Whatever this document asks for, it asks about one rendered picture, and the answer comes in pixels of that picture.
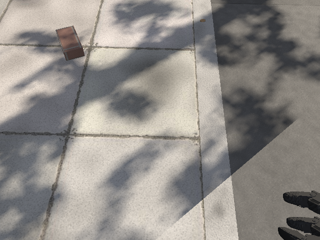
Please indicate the robot right hand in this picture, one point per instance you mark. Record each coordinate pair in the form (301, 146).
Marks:
(310, 200)

